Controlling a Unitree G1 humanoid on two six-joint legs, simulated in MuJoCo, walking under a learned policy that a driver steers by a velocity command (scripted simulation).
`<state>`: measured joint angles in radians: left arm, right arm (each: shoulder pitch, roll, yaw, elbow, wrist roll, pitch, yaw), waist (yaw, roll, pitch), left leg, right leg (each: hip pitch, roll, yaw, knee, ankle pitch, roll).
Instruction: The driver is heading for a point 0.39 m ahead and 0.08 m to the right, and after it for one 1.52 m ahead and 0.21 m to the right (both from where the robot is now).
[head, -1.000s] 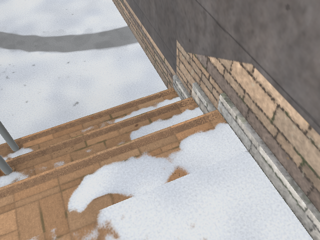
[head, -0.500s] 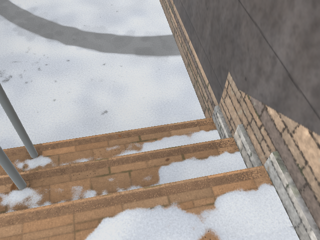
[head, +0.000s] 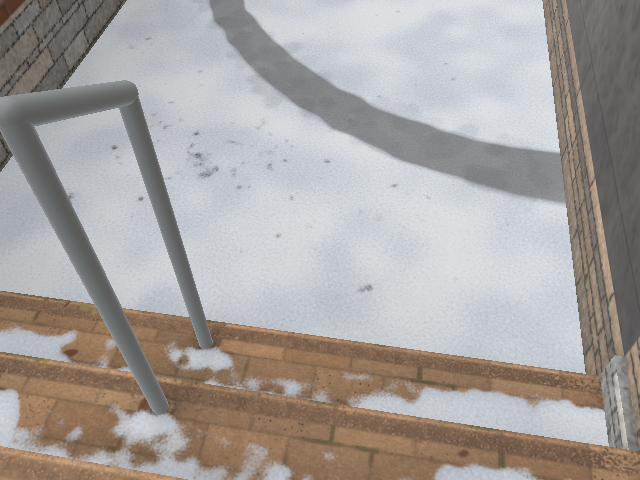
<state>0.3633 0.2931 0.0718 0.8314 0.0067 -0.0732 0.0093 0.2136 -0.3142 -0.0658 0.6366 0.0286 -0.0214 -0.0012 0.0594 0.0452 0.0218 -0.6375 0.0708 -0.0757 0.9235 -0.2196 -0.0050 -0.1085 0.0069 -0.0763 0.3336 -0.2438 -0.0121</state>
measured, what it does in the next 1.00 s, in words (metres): walks ahead, turning right: left foot, then right foot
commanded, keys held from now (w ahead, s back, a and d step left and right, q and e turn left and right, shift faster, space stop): w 0.08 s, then w+e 0.32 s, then e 0.56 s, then no key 0.04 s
